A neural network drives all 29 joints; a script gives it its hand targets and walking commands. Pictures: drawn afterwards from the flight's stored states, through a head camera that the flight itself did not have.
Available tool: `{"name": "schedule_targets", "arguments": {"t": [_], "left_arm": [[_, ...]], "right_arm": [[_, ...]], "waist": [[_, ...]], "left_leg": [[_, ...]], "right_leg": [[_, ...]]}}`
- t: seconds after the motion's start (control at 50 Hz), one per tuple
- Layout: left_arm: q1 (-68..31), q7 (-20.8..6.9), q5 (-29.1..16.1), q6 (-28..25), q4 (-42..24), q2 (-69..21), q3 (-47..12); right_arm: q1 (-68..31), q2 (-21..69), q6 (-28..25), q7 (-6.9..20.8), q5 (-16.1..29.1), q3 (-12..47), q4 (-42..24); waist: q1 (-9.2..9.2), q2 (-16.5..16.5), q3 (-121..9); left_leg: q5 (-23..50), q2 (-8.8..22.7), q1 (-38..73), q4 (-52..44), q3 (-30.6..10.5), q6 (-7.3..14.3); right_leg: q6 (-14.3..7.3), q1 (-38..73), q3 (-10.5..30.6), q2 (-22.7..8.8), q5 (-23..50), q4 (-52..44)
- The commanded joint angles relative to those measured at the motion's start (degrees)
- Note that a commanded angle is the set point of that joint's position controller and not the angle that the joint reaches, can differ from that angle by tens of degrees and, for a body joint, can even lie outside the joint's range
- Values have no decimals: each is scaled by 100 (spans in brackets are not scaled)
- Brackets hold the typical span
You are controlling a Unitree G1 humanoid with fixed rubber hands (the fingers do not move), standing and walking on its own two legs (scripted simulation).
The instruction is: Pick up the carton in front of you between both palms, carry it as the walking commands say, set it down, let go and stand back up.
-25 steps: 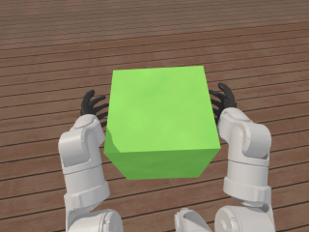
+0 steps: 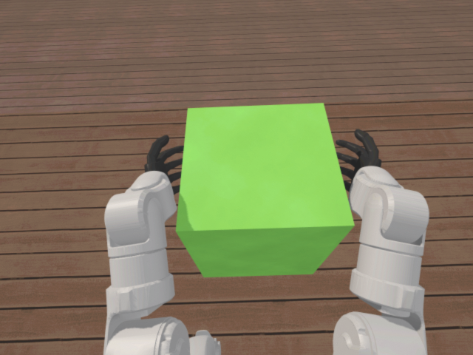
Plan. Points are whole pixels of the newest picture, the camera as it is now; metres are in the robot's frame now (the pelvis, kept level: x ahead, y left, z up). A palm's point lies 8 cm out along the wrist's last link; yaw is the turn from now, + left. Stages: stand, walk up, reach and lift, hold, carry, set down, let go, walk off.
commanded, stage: carry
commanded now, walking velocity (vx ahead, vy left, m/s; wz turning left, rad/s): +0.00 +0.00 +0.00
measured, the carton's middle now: (256, 200) +0.36 +0.01 +0.09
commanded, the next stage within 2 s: none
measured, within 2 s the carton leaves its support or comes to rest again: neither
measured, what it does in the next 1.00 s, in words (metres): climbs: left foot 0.05 m higher, then right foot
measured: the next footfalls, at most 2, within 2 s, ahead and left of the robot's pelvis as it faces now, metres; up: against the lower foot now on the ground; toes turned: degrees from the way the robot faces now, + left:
left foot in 0.06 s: +0.24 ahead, +0.12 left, +0.05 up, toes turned +6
right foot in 0.36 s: +0.27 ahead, -0.07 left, +0.05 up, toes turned -4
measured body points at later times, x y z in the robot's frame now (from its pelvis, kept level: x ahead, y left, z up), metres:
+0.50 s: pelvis +0.19 +0.02 +0.04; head +0.19 +0.02 +0.49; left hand +0.54 +0.18 +0.19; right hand +0.55 -0.14 +0.19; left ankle +0.20 +0.12 -0.69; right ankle +0.22 -0.06 -0.69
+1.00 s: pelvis +0.23 +0.04 +0.04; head +0.20 +0.04 +0.49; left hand +0.56 +0.21 +0.15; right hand +0.58 -0.10 +0.16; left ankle +0.20 +0.12 -0.69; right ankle +0.22 -0.06 -0.69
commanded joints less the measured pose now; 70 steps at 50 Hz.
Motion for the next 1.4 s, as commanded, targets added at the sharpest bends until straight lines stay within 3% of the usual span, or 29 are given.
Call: {"name": "schedule_targets", "arguments": {"t": [0.0, 0.02, 0.04, 0.06, 0.08, 0.1, 0.14, 0.2, 0.24, 0.28, 0.3, 0.32, 0.34, 0.36, 0.42, 0.5, 0.58, 0.6, 0.68, 0.76, 0.8, 0.92, 1.08, 1.16, 1.2, 1.24, 1.28, 1.3, 1.38], "left_arm": [[-2920, 84, -527, 4, -87, -3655, -2889], [-3017, 107, -494, 9, -253, -3664, -2848], [-3134, 126, -432, 13, -357, -3612, -2756], [-3135, 141, -415, -11, -380, -3740, -2800], [-3268, 101, -510, -87, -516, -3990, -2824], [-3389, 66, -537, -150, -534, -4109, -2771], [-3135, 8, -529, -231, -498, -4081, -2848], [-3024, 39, -553, -238, -664, -3727, -3033], [-2912, 21, -648, -193, -817, -3538, -3088], [-2865, 13, -675, -140, -733, -3401, -3073], [-2828, -19, -750, -97, -684, -3382, -3087], [-2861, -31, -739, -60, -659, -3361, -3065], [-2787, -43, -790, -1, -511, -3374, -3031], [-2908, -42, -775, 68, -395, -3409, -3039], [-3120, -88, -716, 128, -167, -3672, -2999], [-3205, -52, -559, 111, 236, -3905, -2853], [-3328, -9, -296, 43, 713, -4043, -2635], [-3410, -11, -314, -7, 677, -4134, -2660], [-3474, -90, -242, -201, 1043, -4574, -2604], [-3526, -165, -384, -440, 1007, -4904, -2811], [-3514, -157, -359, -508, 907, -4890, -2895], [-3165, -118, -315, -573, 793, -4645, -3001], [-3018, -65, -351, -594, 704, -4584, -3009], [-2986, -57, -310, -578, 746, -4541, -2995], [-2959, -52, -250, -573, 839, -4494, -2932], [-2913, -53, -280, -580, 898, -4531, -2918], [-2980, -51, -300, -587, 882, -4516, -2932], [-2980, -45, -295, -602, 809, -4557, -2932], [-3008, -53, -311, -602, 771, -4494, -2989]], "right_arm": [[-2932, 3810, 82, 65, 999, 3227, 410], [-3013, 3817, 43, 93, 1079, 3225, 320], [-3005, 3996, 23, 116, 1221, 3317, 470], [-3127, 4248, -21, 165, 1356, 3511, 177], [-3452, 4481, -94, 210, 1498, 3708, -184], [-3790, 4688, -164, 250, 1646, 3839, -407], [-4012, 4687, -283, 251, 1785, 4040, -820], [-3412, 4289, -304, 221, 1642, 3970, -801], [-3090, 4081, -259, 178, 1512, 3892, -796], [-2840, 3798, -169, 117, 1320, 3737, -584], [-2818, 3724, -146, 86, 1292, 3757, -638], [-2909, 3665, -79, 66, 1169, 3664, -588], [-3053, 3621, -10, 34, 1119, 3687, -609], [-3096, 3546, 56, 15, 1018, 3564, -414], [-2941, 3786, 138, 48, 842, 3306, 125], [-3058, 3993, 114, 100, 833, 3090, 696], [-3008, 4179, 74, 158, 628, 2798, 1351], [-3002, 4291, 31, 179, 624, 2796, 1446], [-3294, 4598, -194, 200, 504, 2799, 1517], [-3300, 4834, -425, 253, 539, 2973, 1393], [-3245, 4842, -515, 254, 543, 3043, 1260], [-2955, 4612, -576, 213, 506, 3124, 1126], [-2741, 4561, -586, 202, 619, 3165, 1071], [-2758, 4567, -598, 196, 625, 3150, 1093], [-2791, 4509, -584, 191, 593, 3139, 1123], [-2847, 4525, -593, 201, 632, 3197, 1068], [-2864, 4566, -602, 185, 623, 3157, 1134], [-2840, 4560, -611, 187, 634, 3196, 1059], [-2760, 4545, -613, 175, 585, 3149, 1119]], "waist": [[-923, -709, -2331], [-935, 756, -2799], [-818, 1763, -2927], [-727, 1244, -3124], [-734, 835, -3007], [-724, 371, -2846], [-519, 449, -2788], [-605, 818, -2839], [-577, 978, -2786], [-349, 603, -2635], [-348, 243, -2719], [-355, -568, -2678], [-346, -1086, -2625], [-352, -919, -2383], [-401, -373, -2462], [-320, -3, -2377], [-319, 219, -1897], [-310, 165, -1916], [-255, 130, -1879], [-304, 57, -2081], [-305, 47, -2030], [-307, 121, -1955], [-308, 211, -1905], [-318, 302, -1840], [-321, 47, -1656], [-306, 87, -1664], [-337, 187, -1654], [-312, 46, -1794], [-314, 151, -1757]], "left_leg": [[935, -685, 3751, -1892, 602, 271], [2312, 783, 5200, -2081, -1748, 792], [4305, 1639, 5826, -2565, -3466, 1507], [4682, 1534, 5936, -2233, -3173, 1692], [4963, 1360, 5631, -2016, -2768, 1580], [4432, 1328, 5206, -2086, -2438, 1390], [3083, 1173, 4570, -2369, -1668, 1047], [2913, 864, 4231, -2388, -842, 856], [2509, 847, 3850, -2393, -696, 880], [1282, 609, 3258, -2060, -329, 534], [691, 508, 2867, -1895, -239, 321], [-103, 209, 2380, -1564, -207, 45], [-946, -51, 2275, -1437, -261, -19], [-835, -152, 2380, -1651, -280, -10], [585, 68, 3469, -1916, -357, -21], [1181, 151, 3537, -2001, -517, -33], [1086, 163, 3506, -2274, -610, -1], [983, 171, 3507, -2373, -658, 37], [1674, 197, 3609, -2272, -607, 25], [1476, 238, 3941, -2387, -625, 63], [1402, 261, 3915, -2534, -711, 103], [1384, 256, 4024, -2533, -678, 124], [2242, 274, 4091, -2519, -729, 127], [1890, 300, 4066, -2528, -762, 183], [1542, 297, 3786, -2634, -801, 183], [1182, 229, 3822, -2674, -785, 183], [1510, 230, 3888, -2663, -757, 169], [1735, 248, 3932, -2591, -736, 152], [1426, 240, 3958, -2635, -723, 178]], "right_leg": [[-221, -210, -333, -595, 5685, 2443], [92, -1681, -124, -119, 3231, 3767], [123, -2809, 181, 782, -369, 5185], [-85, -3094, 759, 452, -557, 5818], [-127, -3290, 897, 325, -517, 5974], [-139, -3281, 998, 184, -348, 5692], [-152, -2864, 841, -105, -142, 4699], [-124, -2047, 372, 119, -137, 2844], [-144, -1413, 181, 265, 238, 1995], [-176, -462, 140, 202, 1501, 625], [-266, 226, 618, -219, 1843, 242], [-507, 560, 1765, -1035, 2905, 193], [-779, 493, 2376, -1480, 2962, 70], [-881, 170, 2221, -1431, 2763, 156], [-504, -97, 1192, -814, 4069, 664], [-457, 88, 958, -599, 3750, 836], [-459, -97, 870, -537, 2981, 746], [-457, -103, 824, -521, 2577, 716], [-431, 56, 801, -562, 3315, 713], [-414, 55, 750, -524, 2854, 689], [-383, 20, 708, -463, 2388, 628], [-385, 13, 669, -452, 2223, 605], [-347, 2, 569, -429, 2398, 815], [-380, -73, 604, -415, 2058, 692], [-358, -44, 593, -439, 1866, 624], [-364, -49, 646, -476, 1851, 541], [-397, -10, 630, -475, 2195, 575], [-358, 95, 595, -472, 2295, 622], [-388, -12, 657, -530, 2095, 561]]}}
